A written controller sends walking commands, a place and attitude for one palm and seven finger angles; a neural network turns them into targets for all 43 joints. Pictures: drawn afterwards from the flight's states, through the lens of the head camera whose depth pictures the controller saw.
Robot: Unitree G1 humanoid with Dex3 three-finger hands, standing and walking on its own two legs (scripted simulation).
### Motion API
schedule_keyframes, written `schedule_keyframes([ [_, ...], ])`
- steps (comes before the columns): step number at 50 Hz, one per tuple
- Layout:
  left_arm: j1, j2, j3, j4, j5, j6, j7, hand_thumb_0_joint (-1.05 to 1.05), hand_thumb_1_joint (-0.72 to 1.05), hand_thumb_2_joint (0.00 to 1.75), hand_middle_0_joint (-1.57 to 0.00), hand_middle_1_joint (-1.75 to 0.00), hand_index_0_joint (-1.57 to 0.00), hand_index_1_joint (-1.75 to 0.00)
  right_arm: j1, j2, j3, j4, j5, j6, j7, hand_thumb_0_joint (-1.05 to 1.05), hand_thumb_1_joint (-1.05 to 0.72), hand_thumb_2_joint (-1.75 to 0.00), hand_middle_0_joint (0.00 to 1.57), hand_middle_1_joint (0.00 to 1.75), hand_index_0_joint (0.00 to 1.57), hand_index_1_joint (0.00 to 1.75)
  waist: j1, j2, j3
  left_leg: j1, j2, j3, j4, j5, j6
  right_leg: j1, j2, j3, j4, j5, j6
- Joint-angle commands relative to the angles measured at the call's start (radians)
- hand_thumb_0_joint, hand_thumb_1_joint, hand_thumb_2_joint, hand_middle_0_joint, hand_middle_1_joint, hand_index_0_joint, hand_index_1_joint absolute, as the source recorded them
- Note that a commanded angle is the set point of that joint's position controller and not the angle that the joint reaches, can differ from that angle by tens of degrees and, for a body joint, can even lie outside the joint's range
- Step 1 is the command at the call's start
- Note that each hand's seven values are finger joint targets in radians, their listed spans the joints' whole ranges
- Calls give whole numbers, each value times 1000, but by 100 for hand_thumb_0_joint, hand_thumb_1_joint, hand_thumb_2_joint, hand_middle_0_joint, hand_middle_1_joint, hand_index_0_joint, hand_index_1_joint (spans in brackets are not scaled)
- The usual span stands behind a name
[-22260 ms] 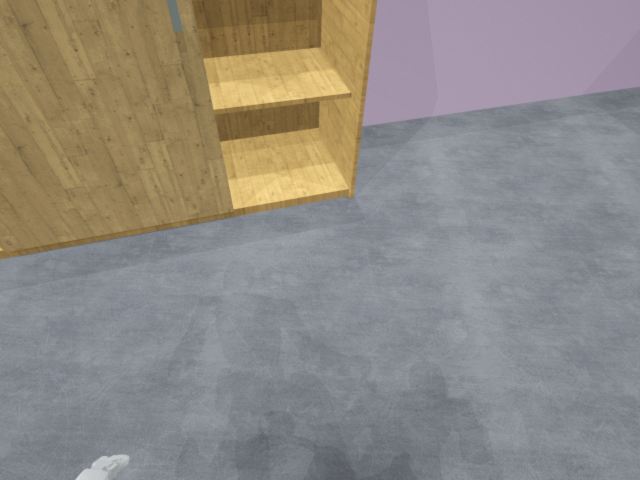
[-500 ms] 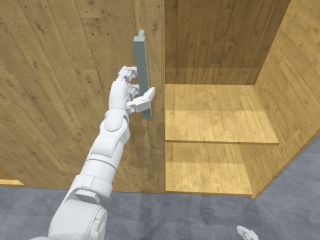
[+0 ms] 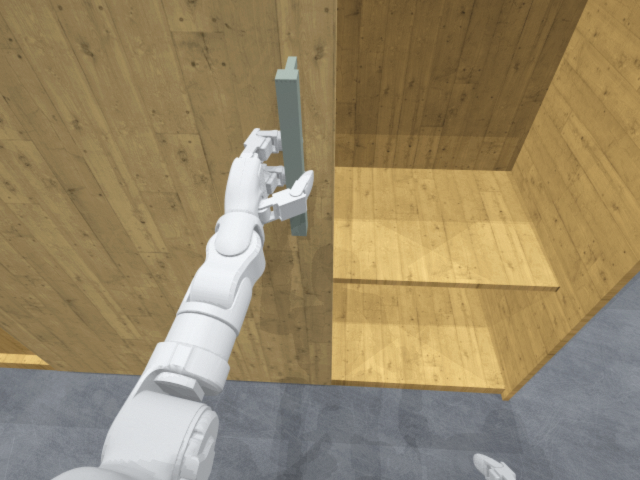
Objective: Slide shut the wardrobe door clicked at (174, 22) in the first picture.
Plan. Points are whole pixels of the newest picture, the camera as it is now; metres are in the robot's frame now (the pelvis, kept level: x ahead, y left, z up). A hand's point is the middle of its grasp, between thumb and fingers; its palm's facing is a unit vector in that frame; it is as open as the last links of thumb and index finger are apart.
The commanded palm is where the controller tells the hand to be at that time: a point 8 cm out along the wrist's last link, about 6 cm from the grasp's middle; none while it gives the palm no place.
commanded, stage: grip the handle and tug to test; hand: left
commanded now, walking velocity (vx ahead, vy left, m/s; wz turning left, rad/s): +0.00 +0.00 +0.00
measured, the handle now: (296, 156) +0.48 +0.04 +0.16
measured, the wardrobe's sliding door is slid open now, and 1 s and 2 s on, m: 0.53 0.53 0.49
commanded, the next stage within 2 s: tug the door sideways, standing still in 0.32 s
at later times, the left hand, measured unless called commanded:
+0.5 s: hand (296, 194) +0.42 +0.04 +0.16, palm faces -0.06 -1.00 +0.01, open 7.4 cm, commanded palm +0.39 +0.08 +0.15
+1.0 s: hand (302, 195) +0.42 +0.03 +0.16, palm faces +0.00 -1.00 -0.06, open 7.5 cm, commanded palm +0.39 +0.03 +0.15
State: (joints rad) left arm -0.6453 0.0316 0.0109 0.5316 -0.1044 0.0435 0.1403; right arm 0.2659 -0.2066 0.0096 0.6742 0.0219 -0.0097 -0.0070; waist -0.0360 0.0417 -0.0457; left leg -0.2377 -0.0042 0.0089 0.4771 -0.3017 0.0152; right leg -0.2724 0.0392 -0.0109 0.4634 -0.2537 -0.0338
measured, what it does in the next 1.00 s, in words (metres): stands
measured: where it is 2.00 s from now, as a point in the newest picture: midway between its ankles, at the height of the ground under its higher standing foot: outside the picture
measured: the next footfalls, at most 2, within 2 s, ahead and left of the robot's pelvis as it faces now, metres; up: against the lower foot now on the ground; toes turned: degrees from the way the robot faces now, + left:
none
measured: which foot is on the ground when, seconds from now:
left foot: down 0.00-1.00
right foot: down 0.00-1.00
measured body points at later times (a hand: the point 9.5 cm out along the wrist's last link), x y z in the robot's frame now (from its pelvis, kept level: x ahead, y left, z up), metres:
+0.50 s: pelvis +0.02 +0.00 +0.00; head +0.03 -0.01 +0.45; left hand +0.41 +0.09 +0.16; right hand +0.13 -0.23 -0.12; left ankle -0.04 +0.11 -0.74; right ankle -0.01 -0.10 -0.74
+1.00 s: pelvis +0.00 +0.00 +0.00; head +0.02 -0.01 +0.44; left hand +0.41 +0.09 +0.16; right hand +0.12 -0.20 -0.13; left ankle -0.04 +0.11 -0.74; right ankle -0.01 -0.10 -0.74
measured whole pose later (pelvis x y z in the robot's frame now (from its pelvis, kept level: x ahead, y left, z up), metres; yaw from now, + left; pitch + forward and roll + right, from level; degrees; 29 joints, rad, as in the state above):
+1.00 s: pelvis +0.00 +0.00 +0.00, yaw +3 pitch +4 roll +0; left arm -0.73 -0.03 -0.13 0.59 -0.09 0.03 0.25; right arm 0.27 -0.18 0.00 0.69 0.02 0.00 0.04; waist 0.00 0.05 -0.03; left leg -0.29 -0.03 -0.04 0.54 -0.32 0.02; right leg -0.30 0.01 -0.06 0.52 -0.29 -0.03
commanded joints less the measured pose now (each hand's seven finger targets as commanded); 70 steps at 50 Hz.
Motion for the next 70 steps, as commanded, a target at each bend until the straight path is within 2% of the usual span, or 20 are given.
schedule_keyframes([
  [1, -382, 46, -4, -223, 11, -69, -6, 0, 90, 90, -45, -140, -45, -140, -30, -103, -33, -127, 0, -43, -6, 0, -90, -90, 20, 30, 20, 30, 4, -95, -326, 103, -4, 19, -6, 402, 10, 153, -17, -13, -7, 442, 9],
  [5, -327, 36, -12, -237, 7, -74, -13, 0, 90, 90, -45, -140, -45, -140, -31, -104, -34, -135, 2, -45, -2, 0, -90, -90, 20, 30, 20, 30, 11, -127, -322, 105, 0, 21, -10, 421, 9, 166, -15, -17, -9, 462, 9],
  [10, -277, 32, -20, -294, 6, -73, -21, 0, 90, 90, -45, -140, -45, -140, -40, -101, -37, -147, 4, -47, 3, 0, -90, -90, 20, 30, 20, 30, 23, -97, -326, 121, 3, 28, -12, 445, 7, 179, -15, -17, -9, 480, 7],
  [12, -211, 40, -14, -320, 9, -72, -21, 0, 90, 90, -45, -140, -45, -140, -47, -102, -39, -158, 4, -45, 7, 0, -90, -90, 20, 30, 20, 30, 40, -96, -334, 122, 7, 28, -15, 483, 4, 207, -16, -20, -3, 508, 3],
  [15, -136, 21, -32, -379, 0, -61, -29, 0, 90, 90, -45, -140, -45, -140, -58, -98, -39, -172, 6, -44, 13, 0, -90, -90, 20, 30, 20, 30, 43, -120, -337, 130, 8, 34, -16, 514, 5, 231, -18, -19, -4, 570, 9],
  [18, -147, 43, -22, -387, 4, -35, -24, 0, 90, 90, -45, -140, -45, -140, -62, -103, -38, -169, 8, -32, 11, 0, -90, -90, 20, 30, 20, 30, 36, -117, -298, 119, 8, 37, -22, 493, 7, 221, -18, -19, -15, 559, 10],
  [21, -138, 34, -28, -431, 7, -10, -21, 0, 90, 90, -45, -140, -45, -140, -68, -98, -38, -179, 5, -29, 9, 0, -90, -90, 20, 30, 20, 30, 38, -102, -311, 132, 5, 42, -17, 519, 9, 233, -20, -17, -13, 603, 13],
  [22, -190, 69, -9, -392, 16, 1, -13, 0, 90, 90, -45, -140, -45, -140, -62, -106, -38, -163, 6, -20, 4, 0, -90, -90, 20, 30, 20, 30, 27, -113, -295, 122, 4, 37, -15, 505, 8, 222, -22, -19, -15, 581, 11],
  [24, -331, 10, -61, -372, 22, 19, 2, 0, 90, 90, -45, -140, -45, -140, -47, -98, -36, -145, 3, -19, 0, 0, -90, -90, 20, 30, 20, 30, -15, -105, -251, 131, 6, 27, -9, 485, 12, 157, -17, -22, -21, 544, 16],
  [29, -364, -62, -123, -346, 37, 30, 26, 0, 90, 90, -45, -140, -45, -140, -34, -89, -42, -128, -5, -16, 6, 0, -90, -90, 20, 30, 20, 30, -25, -49, -320, 186, 6, 9, 25, 568, 7, 122, -19, -27, 5, 558, 10],
  [31, -378, -95, -153, -329, 37, 24, 27, 0, 90, 90, -45, -140, -45, -140, -33, -87, -42, -126, -6, -14, 10, 0, -90, -90, 20, 30, 20, 30, -30, -63, -332, 189, 5, 0, 33, 568, 4, 111, -18, -32, 11, 545, 10],
  [33, -387, -126, -183, -289, 38, 14, 26, 0, 90, 90, -45, -140, -45, -140, -35, -88, -43, -125, -6, -11, 13, 0, -90, -90, 20, 30, 20, 30, -40, -112, -315, 178, 8, -10, 30, 539, 7, 96, -15, -37, 13, 514, 10],
  [35, -402, -153, -207, -265, 36, 5, 22, 0, 90, 90, -45, -140, -45, -140, -39, -87, -41, -126, -5, -11, 15, 0, -90, -90, 20, 30, 20, 30, -44, -118, -305, 173, 5, -12, 31, 506, 9, 80, -15, -38, 13, 488, 10],
  [39, -463, -196, -257, -233, 38, -24, 21, 0, 90, 90, -45, -140, -45, -140, -43, -83, -39, -121, -4, -14, 22, 0, -90, -90, 20, 30, 20, 30, -51, -78, -299, 176, 6, -26, 37, 477, 6, 47, -16, -38, 21, 432, 3],
  [46, -539, -276, -327, -160, 30, -62, 23, 0, 90, 90, -45, -140, -45, -140, -32, -80, -39, -106, -3, -30, 35, 0, -90, -90, 20, 30, 20, 30, -68, -102, -292, 168, 12, -51, 45, 435, 3, -4, -9, -47, 35, 365, 0],
  [48, -582, -295, -345, -164, 29, -78, 30, 0, 90, 90, -45, -140, -45, -140, -31, -78, -40, -101, -5, -36, 40, 0, -90, -90, 20, 30, 20, 30, -75, -78, -298, 180, 14, -57, 48, 433, 2, -25, -9, -48, 37, 346, 0],
  [52, -591, -299, -344, -110, 31, -95, 37, 0, 90, 90, -45, -140, -45, -140, -15, -82, -42, -83, -6, -45, 46, 0, -90, -90, 20, 30, 20, 30, -71, -65, -306, 172, 12, -63, 54, 422, -3, -44, -8, -51, 46, 321, -2],
  [59, -630, -321, -347, -52, 19, -111, 50, 0, 90, 90, -45, -140, -45, -140, -6, -82, -41, -70, -5, -61, 51, 0, -90, -90, 20, 30, 20, 30, -77, -114, -285, 136, 11, -66, 50, 365, -3, -59, -4, -53, 52, 286, -1],
  [63, -658, -328, -349, -42, 26, -125, 64, 0, 90, 90, -45, -140, -45, -140, 1, -81, -43, -62, -6, -68, 56, 0, -90, -90, 20, 30, 20, 30, -78, -63, -291, 146, 12, -66, 54, 373, -8, -80, -5, -51, 57, 276, -1],
  [70, -671, -344, -348, 2, 29, -128, 83, 0, 90, 90, -45, -140, -45, -140, 11, -80, -44, -64, -10, -73, 62, 0, -90, -90, 20, 30, 20, 30, -81, -108, -289, 105, 4, -54, 54, 323, -1, -74, -3, -49, 58, 268, 2],
])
